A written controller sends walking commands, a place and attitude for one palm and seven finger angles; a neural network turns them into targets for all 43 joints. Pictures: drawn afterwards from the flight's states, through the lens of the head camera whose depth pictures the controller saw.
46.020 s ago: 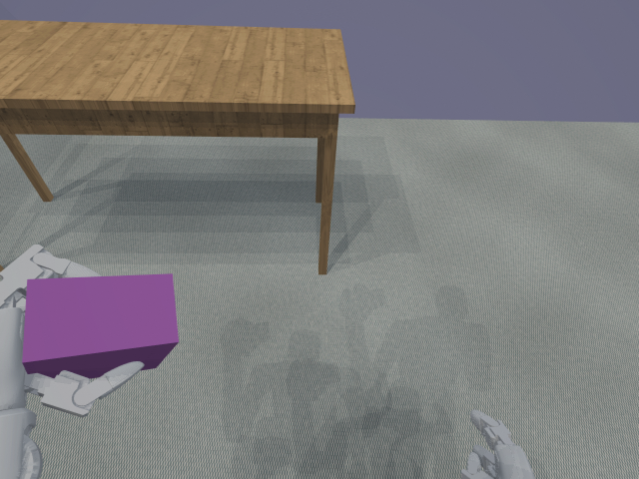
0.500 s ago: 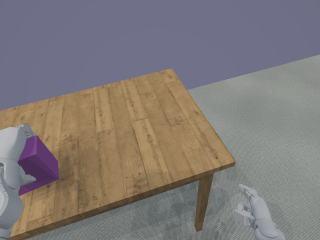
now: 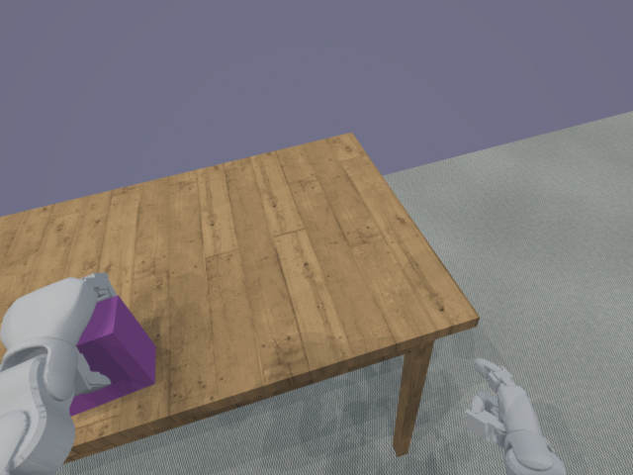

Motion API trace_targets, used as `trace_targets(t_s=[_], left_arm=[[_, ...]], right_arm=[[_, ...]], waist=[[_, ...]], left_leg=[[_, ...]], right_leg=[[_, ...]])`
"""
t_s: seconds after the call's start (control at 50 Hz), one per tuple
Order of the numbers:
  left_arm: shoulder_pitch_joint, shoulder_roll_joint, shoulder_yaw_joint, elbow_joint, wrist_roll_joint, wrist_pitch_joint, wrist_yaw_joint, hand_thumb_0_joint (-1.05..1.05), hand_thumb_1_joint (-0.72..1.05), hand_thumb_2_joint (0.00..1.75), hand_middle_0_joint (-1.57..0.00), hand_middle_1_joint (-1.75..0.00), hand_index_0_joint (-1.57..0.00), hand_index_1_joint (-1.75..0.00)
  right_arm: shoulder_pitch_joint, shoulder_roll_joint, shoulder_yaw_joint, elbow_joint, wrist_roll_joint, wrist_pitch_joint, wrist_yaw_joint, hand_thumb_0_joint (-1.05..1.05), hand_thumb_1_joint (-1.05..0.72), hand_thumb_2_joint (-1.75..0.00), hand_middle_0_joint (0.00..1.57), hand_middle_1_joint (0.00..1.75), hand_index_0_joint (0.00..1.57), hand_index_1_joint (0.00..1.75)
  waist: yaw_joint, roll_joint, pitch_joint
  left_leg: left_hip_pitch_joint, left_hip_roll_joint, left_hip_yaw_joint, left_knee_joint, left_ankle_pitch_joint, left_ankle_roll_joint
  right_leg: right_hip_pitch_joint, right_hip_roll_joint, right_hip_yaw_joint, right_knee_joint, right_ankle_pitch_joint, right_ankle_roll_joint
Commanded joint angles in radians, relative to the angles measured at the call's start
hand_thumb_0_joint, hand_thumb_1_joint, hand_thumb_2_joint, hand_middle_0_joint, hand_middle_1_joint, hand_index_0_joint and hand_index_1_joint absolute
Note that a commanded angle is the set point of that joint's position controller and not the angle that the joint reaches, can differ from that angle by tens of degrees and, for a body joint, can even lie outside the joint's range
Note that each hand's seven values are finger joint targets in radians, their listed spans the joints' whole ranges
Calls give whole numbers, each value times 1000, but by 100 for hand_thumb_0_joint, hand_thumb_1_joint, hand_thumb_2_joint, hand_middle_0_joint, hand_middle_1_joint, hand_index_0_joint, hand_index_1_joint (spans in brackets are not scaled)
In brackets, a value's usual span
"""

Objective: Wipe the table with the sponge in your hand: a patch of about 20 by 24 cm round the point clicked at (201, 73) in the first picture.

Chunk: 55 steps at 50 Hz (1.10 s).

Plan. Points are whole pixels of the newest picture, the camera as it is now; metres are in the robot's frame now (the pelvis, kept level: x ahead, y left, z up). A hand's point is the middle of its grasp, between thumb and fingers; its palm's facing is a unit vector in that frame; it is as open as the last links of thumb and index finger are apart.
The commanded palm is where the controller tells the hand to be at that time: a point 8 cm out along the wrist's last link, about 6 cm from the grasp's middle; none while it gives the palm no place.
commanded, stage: move the sponge above the wiping area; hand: left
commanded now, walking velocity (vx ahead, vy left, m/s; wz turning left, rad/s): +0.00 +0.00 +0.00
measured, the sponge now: (96, 365) +0.21 +0.33 +0.05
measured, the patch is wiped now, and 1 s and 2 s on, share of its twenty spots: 0.05 0.05 0.15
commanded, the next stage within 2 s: lower the sponge onto the table in 0.40 s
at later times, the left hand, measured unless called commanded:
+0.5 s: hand (123, 348) +0.22 +0.28 +0.08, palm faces -0.13 -0.12 -0.98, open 10.2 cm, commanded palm +0.21 +0.30 +0.18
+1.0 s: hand (114, 341) +0.22 +0.28 +0.10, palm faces -0.03 -0.03 -1.00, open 10.1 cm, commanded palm +0.20 +0.30 +0.17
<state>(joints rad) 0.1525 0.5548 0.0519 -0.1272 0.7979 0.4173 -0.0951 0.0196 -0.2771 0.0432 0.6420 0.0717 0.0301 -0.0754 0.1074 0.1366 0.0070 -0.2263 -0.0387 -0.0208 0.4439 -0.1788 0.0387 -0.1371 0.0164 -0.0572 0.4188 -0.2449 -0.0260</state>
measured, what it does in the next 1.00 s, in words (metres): stands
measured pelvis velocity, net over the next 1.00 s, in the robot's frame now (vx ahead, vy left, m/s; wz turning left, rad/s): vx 0.01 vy -0.01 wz -0.01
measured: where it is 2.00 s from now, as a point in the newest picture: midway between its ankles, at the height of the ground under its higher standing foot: outside the picture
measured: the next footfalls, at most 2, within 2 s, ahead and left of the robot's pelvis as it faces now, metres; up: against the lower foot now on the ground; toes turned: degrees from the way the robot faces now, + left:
none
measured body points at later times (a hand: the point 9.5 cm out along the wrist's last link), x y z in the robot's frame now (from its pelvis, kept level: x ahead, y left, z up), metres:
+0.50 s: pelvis +0.00 +0.00 +0.00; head +0.00 -0.04 +0.45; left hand +0.22 +0.28 +0.13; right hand +0.25 -0.21 -0.08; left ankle +0.04 +0.09 -0.74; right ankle -0.01 -0.10 -0.74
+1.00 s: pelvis +0.01 -0.01 +0.00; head +0.00 -0.04 +0.45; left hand +0.21 +0.28 +0.15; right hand +0.25 -0.22 -0.08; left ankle +0.04 +0.09 -0.74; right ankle -0.01 -0.10 -0.74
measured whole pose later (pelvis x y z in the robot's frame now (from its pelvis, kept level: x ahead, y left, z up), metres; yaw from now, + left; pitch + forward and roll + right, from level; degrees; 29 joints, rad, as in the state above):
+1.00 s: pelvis +0.01 -0.01 +0.00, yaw +0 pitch -3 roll -1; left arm 0.23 0.60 0.01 -0.24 0.89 0.18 -0.05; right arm 0.06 -0.27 0.03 0.65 0.03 0.01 -0.10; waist 0.16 0.10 0.03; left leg -0.20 -0.02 -0.03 0.47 -0.22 0.02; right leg -0.10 0.04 -0.06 0.42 -0.27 -0.05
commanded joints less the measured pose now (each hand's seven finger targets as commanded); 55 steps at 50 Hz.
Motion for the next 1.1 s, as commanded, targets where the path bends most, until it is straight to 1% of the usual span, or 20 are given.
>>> trace_targets(t_s=[0.0,0.06,0.08,0.14,0.22,0.26,0.32,0.38,0.46,0.52,0.58,0.66,0.68,0.76,0.8,0.86,0.92,0.96,1.06,1.08], left_arm=[[-317,386,172,-420,137,-163,33,0,10,130,-120,-160,-120,-160],[-336,503,338,-423,187,-224,142,0,10,130,-120,-160,-120,-160],[-353,405,288,-379,177,-224,177,0,10,130,-120,-160,-120,-160],[-354,336,263,-203,97,-145,235,0,10,130,-120,-160,-120,-160],[-192,256,191,-79,10,-4,157,0,10,130,-120,-160,-120,-160],[-129,199,120,-34,7,49,85,0,10,130,-120,-160,-120,-160],[-137,93,-32,-151,1,33,6,0,10,130,-120,-160,-120,-160],[-255,160,-18,-292,56,-44,-16,0,10,130,-120,-160,-120,-160],[-404,491,272,-462,179,-207,84,0,10,130,-120,-160,-120,-160],[-356,359,250,-261,163,-216,180,0,10,130,-120,-160,-120,-160],[-328,295,232,-170,80,-117,200,0,10,130,-120,-160,-120,-160],[-84,232,175,-71,11,26,108,0,10,130,-120,-160,-120,-160],[-88,184,112,-124,3,35,74,0,10,130,-120,-160,-120,-160],[-79,196,67,-241,28,25,-14,0,10,130,-120,-160,-120,-160],[-131,293,123,-310,67,-43,-25,0,10,130,-120,-160,-120,-160],[-250,427,240,-446,118,-175,29,0,10,130,-120,-160,-120,-160],[-239,383,276,-340,135,-254,131,0,10,130,-120,-160,-120,-160],[-303,391,297,-248,130,-226,177,0,10,130,-120,-160,-120,-160],[-208,293,226,-47,53,-93,167,0,10,130,-120,-160,-120,-160],[-192,250,175,-72,47,-80,142,0,10,130,-120,-160,-120,-160]], right_arm=[[-180,-77,-28,-179,-37,-88,-21,0,-90,-90,20,30,20,30],[-169,-77,-30,-155,-55,-93,-36,0,-90,-90,20,30,20,30],[-159,-50,-31,-146,-50,-88,-34,0,-90,-90,20,30,20,30],[-181,-69,-50,-113,-27,-55,-12,0,-90,-90,20,30,20,30],[-241,-97,-39,-122,-8,-27,2,0,-90,-90,20,30,20,30],[-274,-104,-27,-139,5,-21,4,0,-90,-90,20,30,20,30],[-246,-92,-22,-175,15,-38,9,0,-90,-90,20,30,20,30],[-220,-83,-17,-198,-1,-73,-3,0,-90,-90,20,30,20,30],[-179,-82,-27,-177,-50,-100,-38,0,-90,-90,20,30,20,30],[-126,-64,-41,-128,-42,-92,-36,0,-90,-90,20,30,20,30],[-187,-77,-49,-115,-18,-63,-7,0,-90,-90,20,30,20,30],[-260,-106,-38,-135,-7,-36,14,0,-90,-90,20,30,20,30],[-248,-102,-33,-151,-2,-31,20,0,-90,-90,20,30,20,30],[-261,-91,-22,-189,1,-36,19,0,-90,-90,20,30,20,30],[-202,-92,-27,-190,-15,-45,9,0,-90,-90,20,30,20,30],[-193,-79,-24,-192,-36,-72,-20,0,-90,-90,20,30,20,30],[-116,-70,-43,-152,-47,-85,-39,0,-90,-90,20,30,20,30],[-144,-77,-47,-132,-34,-78,-37,0,-90,-90,20,30,20,30],[-215,-102,-48,-118,-13,-50,-15,0,-90,-90,20,30,20,30],[-205,-101,-49,-125,-11,-49,-8,0,-90,-90,20,30,20,30]], waist=[[6,-41,-289],[54,55,-254],[40,47,-232],[47,68,-154],[48,-90,-128],[29,-94,-73],[-13,-90,-132],[-24,-110,-235],[33,0,-309],[22,32,-192],[43,40,-168],[52,-81,-122],[29,-114,-153],[-1,-128,-190],[-5,-124,-239],[14,-54,-258],[16,11,-182],[23,65,-126],[37,-27,-134],[20,-49,-171]], left_leg=[[169,23,-95,-38,128,24],[164,24,-119,-62,125,12],[164,24,-106,-59,152,-2],[152,26,-89,-66,132,-31],[87,20,-62,-76,128,-27],[58,17,-58,-80,93,-19],[79,25,-65,-67,74,0],[122,25,-81,-45,71,23],[195,18,-100,-38,142,28],[183,15,-93,-37,188,-6],[152,20,-71,-45,185,-21],[76,9,-57,-45,187,-17],[73,15,-49,-40,198,-13],[98,14,-58,-11,191,14],[121,11,-59,4,204,26],[193,7,-74,12,204,30],[198,13,-77,4,206,11],[178,6,-86,-14,150,1],[109,3,-59,-33,139,-11],[99,9,-49,-29,156,-8]], right_leg=[[13,-4,96,-52,96,-36],[28,25,146,-63,73,-74],[13,19,129,-65,76,-76],[-20,9,146,-110,62,-76],[18,-7,109,-104,112,-40],[-20,-2,106,-108,99,-39],[-21,-15,69,-86,118,-22],[-12,-9,72,-61,91,-27],[34,17,137,-59,98,-59],[-21,13,131,-99,107,-75],[4,-1,135,-102,132,-69],[28,-5,127,-82,222,-46],[44,-17,100,-65,256,-31],[24,-11,107,-49,277,-27],[33,-20,95,-38,271,-20],[5,1,139,-62,212,-42],[-49,3,122,-93,148,-56],[-67,19,170,-120,90,-81],[-10,0,137,-102,133,-58],[14,-12,109,-80,170,-41]])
